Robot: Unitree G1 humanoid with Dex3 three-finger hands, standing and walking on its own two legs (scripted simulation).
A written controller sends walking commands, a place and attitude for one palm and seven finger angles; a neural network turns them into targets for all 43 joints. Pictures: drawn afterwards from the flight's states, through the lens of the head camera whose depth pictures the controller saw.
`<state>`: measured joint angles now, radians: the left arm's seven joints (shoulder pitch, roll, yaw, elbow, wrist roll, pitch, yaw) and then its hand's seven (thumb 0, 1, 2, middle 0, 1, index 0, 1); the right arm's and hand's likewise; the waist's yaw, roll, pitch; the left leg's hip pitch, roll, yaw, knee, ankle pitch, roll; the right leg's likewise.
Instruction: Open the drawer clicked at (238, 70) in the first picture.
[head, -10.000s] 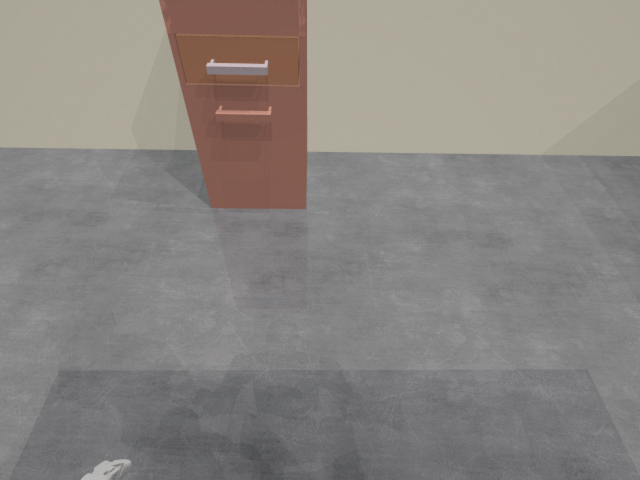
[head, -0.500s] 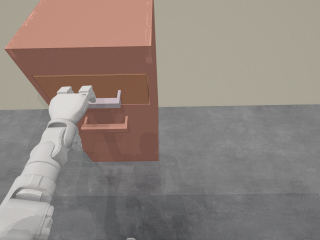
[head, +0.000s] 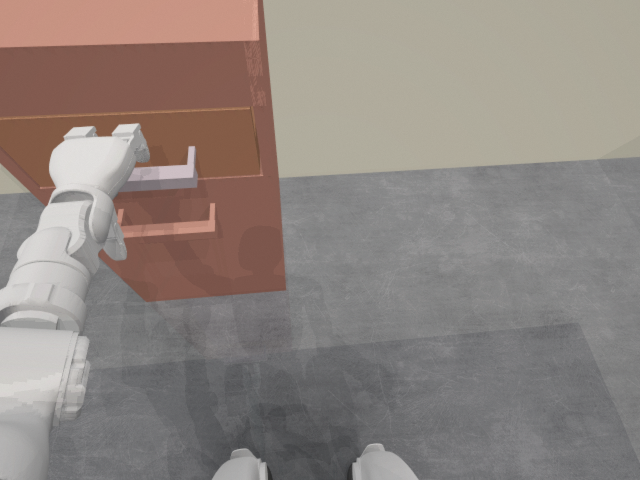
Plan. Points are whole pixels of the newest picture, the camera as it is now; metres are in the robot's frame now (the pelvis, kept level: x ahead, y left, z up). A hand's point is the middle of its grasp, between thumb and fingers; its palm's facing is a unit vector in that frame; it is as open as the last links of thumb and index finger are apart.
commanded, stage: move the hooked fingers above the handle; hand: left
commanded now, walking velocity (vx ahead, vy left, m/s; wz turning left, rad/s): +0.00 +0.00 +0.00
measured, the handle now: (134, 167) +0.59 +0.26 -0.05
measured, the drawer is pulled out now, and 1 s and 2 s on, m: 0.00 0.00 0.00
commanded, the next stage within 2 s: none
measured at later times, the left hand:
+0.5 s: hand (117, 179) +0.51 +0.25 +0.02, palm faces -0.08 -0.06 -1.00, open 13.8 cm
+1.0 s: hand (111, 162) +0.54 +0.25 +0.03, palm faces +0.05 -0.04 -1.00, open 13.8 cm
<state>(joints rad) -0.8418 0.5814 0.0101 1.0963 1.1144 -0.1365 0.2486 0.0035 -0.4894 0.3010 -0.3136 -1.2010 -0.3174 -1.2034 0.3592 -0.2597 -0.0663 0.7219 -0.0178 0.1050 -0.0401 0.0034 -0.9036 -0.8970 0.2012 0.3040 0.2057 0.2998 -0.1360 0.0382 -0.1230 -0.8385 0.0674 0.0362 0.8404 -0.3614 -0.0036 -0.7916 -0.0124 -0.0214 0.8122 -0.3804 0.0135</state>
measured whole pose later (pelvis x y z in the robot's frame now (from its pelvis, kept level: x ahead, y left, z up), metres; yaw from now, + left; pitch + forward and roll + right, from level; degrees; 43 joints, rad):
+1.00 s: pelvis -0.01 +0.02 -0.02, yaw -1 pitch +25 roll -3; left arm -0.97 0.65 0.07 1.12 1.14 -0.11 0.34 0.00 -0.49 0.30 -0.32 -1.20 -0.32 -1.20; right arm 0.34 -0.26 -0.03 0.71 -0.04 0.12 -0.02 0.00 -0.90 -0.90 0.20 0.30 0.21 0.30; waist -0.20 0.05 -0.14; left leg -1.02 0.07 0.02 0.99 -0.42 0.01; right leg -0.94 -0.01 -0.03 0.92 -0.41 0.03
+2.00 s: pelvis +0.00 +0.02 -0.02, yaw -2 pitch +26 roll -2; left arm -0.88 0.64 0.06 1.11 1.10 -0.04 0.22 0.00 -0.48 0.30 -0.31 -1.20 -0.30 -1.20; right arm 0.35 -0.25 -0.03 0.67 -0.02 0.13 -0.03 0.00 -0.90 -0.90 0.20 0.30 0.21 0.30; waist -0.16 0.06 -0.11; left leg -0.99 0.08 0.05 0.95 -0.41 0.02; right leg -0.94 0.00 0.01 0.89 -0.40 0.04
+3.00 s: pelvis +0.00 +0.01 -0.02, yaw -1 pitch +26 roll -3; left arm -0.96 0.63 0.06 1.05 1.12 -0.20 0.33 0.01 -0.49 0.30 -0.32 -1.20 -0.32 -1.20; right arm 0.35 -0.27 -0.02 0.71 -0.03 0.09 -0.06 0.00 -0.90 -0.90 0.20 0.30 0.21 0.30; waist -0.21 0.06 -0.15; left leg -1.02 0.08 0.01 1.00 -0.43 0.00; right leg -0.96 0.00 -0.03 0.94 -0.43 0.02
